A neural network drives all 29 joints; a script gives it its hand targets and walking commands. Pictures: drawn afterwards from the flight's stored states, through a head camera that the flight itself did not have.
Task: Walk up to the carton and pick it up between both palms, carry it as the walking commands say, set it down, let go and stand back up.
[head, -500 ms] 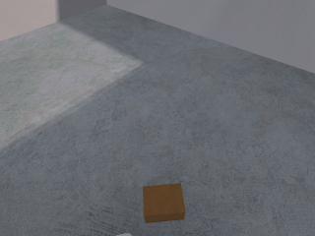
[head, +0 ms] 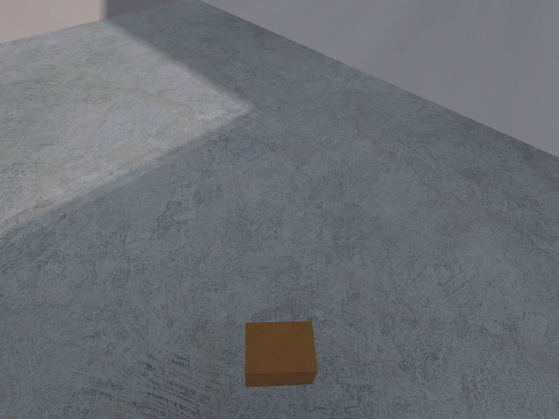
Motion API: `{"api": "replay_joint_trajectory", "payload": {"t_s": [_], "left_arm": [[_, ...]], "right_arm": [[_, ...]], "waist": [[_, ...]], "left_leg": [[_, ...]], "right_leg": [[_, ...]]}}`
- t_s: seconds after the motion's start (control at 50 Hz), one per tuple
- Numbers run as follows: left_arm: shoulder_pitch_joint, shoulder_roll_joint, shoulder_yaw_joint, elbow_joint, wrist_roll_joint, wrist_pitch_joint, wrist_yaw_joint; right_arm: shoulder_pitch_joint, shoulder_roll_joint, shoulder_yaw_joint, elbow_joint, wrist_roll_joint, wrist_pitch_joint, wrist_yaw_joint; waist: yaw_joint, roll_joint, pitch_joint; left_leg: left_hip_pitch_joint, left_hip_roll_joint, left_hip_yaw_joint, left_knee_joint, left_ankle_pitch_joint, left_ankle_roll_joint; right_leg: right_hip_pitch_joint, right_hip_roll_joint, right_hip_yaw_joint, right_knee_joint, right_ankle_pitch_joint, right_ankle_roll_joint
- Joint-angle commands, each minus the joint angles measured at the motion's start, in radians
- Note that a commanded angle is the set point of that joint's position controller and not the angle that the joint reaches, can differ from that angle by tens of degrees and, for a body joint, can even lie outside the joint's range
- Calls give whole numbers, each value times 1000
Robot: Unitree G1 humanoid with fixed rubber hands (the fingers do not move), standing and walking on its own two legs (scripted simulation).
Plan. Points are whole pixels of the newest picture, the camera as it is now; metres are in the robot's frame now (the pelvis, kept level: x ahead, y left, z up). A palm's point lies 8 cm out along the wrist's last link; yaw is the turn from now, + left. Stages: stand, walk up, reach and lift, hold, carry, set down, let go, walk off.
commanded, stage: walk up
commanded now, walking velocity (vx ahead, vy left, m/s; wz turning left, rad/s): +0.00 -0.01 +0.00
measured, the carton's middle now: (279, 353) +0.45 -0.03 -0.71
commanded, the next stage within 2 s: stand in 0.24 s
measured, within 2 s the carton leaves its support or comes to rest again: neither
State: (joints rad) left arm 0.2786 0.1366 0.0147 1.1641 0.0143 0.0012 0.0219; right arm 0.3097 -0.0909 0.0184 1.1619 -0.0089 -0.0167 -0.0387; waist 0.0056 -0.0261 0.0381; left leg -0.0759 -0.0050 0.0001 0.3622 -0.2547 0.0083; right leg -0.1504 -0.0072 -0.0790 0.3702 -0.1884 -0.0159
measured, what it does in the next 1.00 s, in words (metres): stands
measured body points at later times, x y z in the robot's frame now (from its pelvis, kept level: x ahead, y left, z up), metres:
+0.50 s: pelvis +0.00 +0.00 +0.00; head +0.01 +0.01 +0.45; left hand -0.04 +0.20 -0.17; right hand -0.05 -0.20 -0.16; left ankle -0.04 +0.11 -0.75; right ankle +0.01 -0.11 -0.75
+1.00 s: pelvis +0.00 -0.01 -0.03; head +0.12 -0.02 +0.41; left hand +0.15 +0.17 -0.17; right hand +0.14 -0.18 -0.18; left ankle -0.03 +0.12 -0.74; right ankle +0.01 -0.11 -0.74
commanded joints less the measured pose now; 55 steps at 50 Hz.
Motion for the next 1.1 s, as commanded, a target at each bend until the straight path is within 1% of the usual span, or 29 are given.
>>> {"api": "replay_joint_trajectory", "payload": {"t_s": [0.0, 0.12, 0.34, 0.5, 0.52, 0.54, 0.56, 0.58, 0.6, 0.62, 0.64, 0.66, 0.68, 0.7, 0.72, 0.74, 0.76, 0.78, 0.8, 0.82, 0.86, 0.9, 0.92, 0.96, 1.0, 1.02, 1.06, 1.08], "left_arm": [[78, 61, 9, 1, 2, -3, 6], [89, 53, 11, 3, 5, -5, 9], [119, 54, 11, 11, 7, -17, 15], [131, 53, 9, 16, 6, -21, 17], [-697, 159, -30, -692, -118, 1, 19], [-679, 130, -40, -611, -145, 100, 47], [-609, 148, -83, -629, -157, 170, 48], [-586, 138, -84, -618, -159, 236, 50], [-538, 154, -71, -633, -148, 307, 59], [-452, 122, -102, -599, -167, 396, 63], [-336, 115, -109, -570, -181, 484, 58], [-266, 114, -100, -539, -198, 552, 48], [-196, 104, -102, -484, -205, 615, 41], [-147, 105, -107, -429, -202, 666, 28], [-122, 107, -94, -378, -189, 703, 14], [-131, 106, -78, -377, -161, 718, -1], [-147, 100, -51, -396, -123, 717, -11], [-175, 85, -15, -436, -88, 704, -17], [-180, 61, 12, -477, -53, 687, -23], [-210, 34, 35, -530, -23, 664, -27], [-268, 32, 77, -624, 26, 611, -30], [-333, 27, 110, -710, 66, 560, -21], [-357, 22, 130, -744, 80, 536, -19], [-386, 23, 156, -806, 100, 487, -23], [-369, 11, 165, -888, 109, 447, -24], [-363, 7, 166, -919, 101, 437, -24], [-353, 15, 163, -919, 83, 439, -21], [-340, 5, 150, -904, 75, 446, -18]], "right_arm": [[98, -104, -18, -9, 2, -9, -6], [111, -97, -23, -10, 2, -10, -3], [145, -80, -26, -4, 3, -13, -3], [161, -74, -27, 2, 4, -11, -6], [-771, -222, -44, -713, 84, 24, -6], [-718, -207, -19, -641, 98, 110, -19], [-646, -188, 13, -595, 120, 178, -23], [-614, -192, 9, -622, 112, 249, -38], [-554, -191, 4, -615, 129, 325, -44], [-489, -154, 33, -559, 158, 413, -43], [-400, -154, 28, -555, 177, 499, -40], [-341, -149, 50, -534, 204, 574, -29], [-255, -123, 64, -483, 214, 640, -18], [-183, -81, 61, -437, 205, 695, -17], [-138, -52, 55, -399, 183, 737, -22], [-121, -11, 50, -407, 153, 762, -26], [-119, 8, 36, -433, 119, 771, -23], [-131, -2, 6, -471, 74, 768, -14], [-142, -18, -22, -514, 38, 754, -6], [-183, -37, -53, -573, 1, 727, -2], [-271, -54, -107, -689, -51, 669, -7], [-342, -66, -161, -751, -91, 610, 7], [-382, -72, -180, -776, -105, 579, 20], [-449, -80, -183, -850, -110, 517, 47], [-455, -100, -186, -929, -104, 472, 71], [-453, -117, -185, -961, -95, 459, 78], [-439, -137, -168, -975, -74, 457, 86], [-416, -137, -157, -950, -67, 465, 90]], "waist": [[0, 41, 83], [0, 35, 92], [-3, 31, 69], [-5, 30, 66], [84, 83, -170], [6, 39, -191], [4, 63, -144], [9, 42, -160], [27, 26, -217], [22, 49, -206], [3, 36, -252], [20, 50, -281], [20, 36, -268], [9, -1, -263], [8, -42, -264], [-6, -52, -252], [-16, -50, -237], [-21, -39, -222], [-25, -32, -234], [-30, -17, -258], [-28, 0, -337], [-17, 13, -417], [-8, 19, -461], [8, 20, -571], [10, 10, -679], [10, 3, -712], [10, -2, -720], [4, 1, -696]], "left_leg": [[-105, 123, -106, -105, 88, 36], [-110, 122, -113, -115, 64, 40], [-87, 104, -86, -81, 138, 36], [-93, 102, -76, -65, 140, 29], [-402, -14, 8, 112, -205, 23], [-437, 32, 26, 147, -316, 33], [-493, 27, 24, 148, -319, 38], [-495, 33, 50, 156, -283, 40], [-493, 44, 35, 164, -240, 43], [-532, 52, 7, 179, -167, 52], [-516, 32, -2, 186, -126, 69], [-523, 16, -7, 180, -109, 78], [-560, 5, -7, 190, -73, 82], [-573, -7, -16, 213, 16, 88], [-566, -21, -25, 226, 94, 91], [-566, -32, -35, 221, 136, 90], [-563, -32, -45, 199, 169, 79], [-568, -29, -51, 184, 211, 65], [-558, -31, -49, 179, 279, 54], [-570, -31, -44, 182, 323, 45], [-611, -23, -41, 227, 353, 37], [-624, -16, -43, 291, 417, 24], [-622, -13, -45, 331, 442, 17], [-616, -15, -49, 396, 467, 9], [-606, -17, -37, 426, 466, -1], [-606, -19, -30, 433, 441, -3], [-625, -24, -15, 440, 379, -8], [-645, -28, -11, 442, 350, -13]], "right_leg": [[5, -95, 82, -45, 42, 11], [-4, -96, 83, -38, 32, 11], [-8, -102, 87, -35, 67, 3], [-5, -102, 86, -33, 91, -5], [-134, -26, 103, 86, -269, -43], [-159, -28, 38, 172, -363, -19], [-178, -16, 19, 198, -354, -31], [-206, -28, 18, 189, -301, -27], [-184, -48, 31, 215, -258, -29], [-219, -45, 64, 226, -172, -45], [-239, -32, 92, 234, -127, -50], [-230, -24, 108, 254, -110, -54], [-222, -20, 131, 266, -64, -55], [-206, -15, 149, 265, 42, -48], [-196, -13, 169, 253, 139, -38], [-172, -17, 185, 234, 225, -25], [-137, -17, 195, 218, 287, -14], [-118, -16, 203, 212, 336, -12], [-103, -9, 200, 218, 402, -14], [-103, -6, 192, 235, 457, -15], [-94, -15, 189, 294, 547, -17], [-148, -14, 186, 361, 589, -19], [-207, -10, 181, 399, 580, -21], [-278, 1, 166, 462, 567, -16], [-295, 13, 152, 496, 539, -7], [-304, 18, 145, 505, 501, -1], [-319, 21, 136, 512, 429, 2], [-322, 21, 134, 513, 409, -1]]}}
